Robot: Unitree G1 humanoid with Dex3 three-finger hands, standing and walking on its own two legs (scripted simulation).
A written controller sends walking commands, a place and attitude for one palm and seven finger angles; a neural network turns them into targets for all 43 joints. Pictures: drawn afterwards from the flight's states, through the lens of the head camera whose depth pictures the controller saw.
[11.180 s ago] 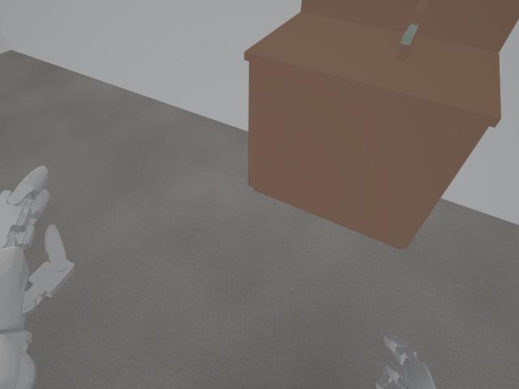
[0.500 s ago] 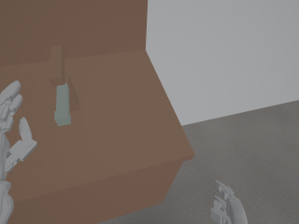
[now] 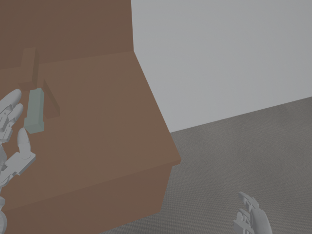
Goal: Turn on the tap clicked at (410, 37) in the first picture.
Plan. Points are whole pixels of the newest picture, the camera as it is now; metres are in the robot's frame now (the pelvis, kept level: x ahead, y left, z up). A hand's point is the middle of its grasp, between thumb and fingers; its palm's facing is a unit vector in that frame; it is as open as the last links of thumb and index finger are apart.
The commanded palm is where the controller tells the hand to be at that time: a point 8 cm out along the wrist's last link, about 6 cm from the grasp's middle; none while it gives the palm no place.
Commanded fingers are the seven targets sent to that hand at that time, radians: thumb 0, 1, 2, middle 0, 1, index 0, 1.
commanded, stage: shuffle to correct the standing spot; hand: left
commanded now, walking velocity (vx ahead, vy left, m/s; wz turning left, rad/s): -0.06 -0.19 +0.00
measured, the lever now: (34, 124) +0.31 +0.29 +0.12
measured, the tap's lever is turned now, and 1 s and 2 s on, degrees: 0 0 0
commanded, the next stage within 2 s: none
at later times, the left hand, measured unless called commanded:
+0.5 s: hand (32, 156) +0.22 +0.24 +0.16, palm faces +0.32 -0.86 -0.40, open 7.4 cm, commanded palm +0.16 +0.28 +0.18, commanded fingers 0.00 0.90 0.90 -0.20 -0.30 -0.20 -0.30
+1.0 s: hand (30, 155) +0.22 +0.24 +0.16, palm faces +0.32 -0.86 -0.40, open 7.4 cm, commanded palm +0.16 +0.28 +0.18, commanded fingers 0.00 0.90 0.90 -0.20 -0.30 -0.20 -0.30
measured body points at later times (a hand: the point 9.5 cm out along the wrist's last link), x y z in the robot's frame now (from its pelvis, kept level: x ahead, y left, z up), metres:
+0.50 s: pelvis +0.00 +0.00 +0.00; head +0.03 +0.01 +0.45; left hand +0.20 +0.28 +0.19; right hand +0.17 -0.24 -0.08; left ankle +0.02 +0.14 -0.73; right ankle +0.00 -0.08 -0.73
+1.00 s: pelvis +0.00 +0.00 +0.00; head +0.04 +0.01 +0.45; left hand +0.20 +0.29 +0.19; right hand +0.17 -0.23 -0.08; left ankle +0.02 +0.14 -0.73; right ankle +0.00 -0.08 -0.73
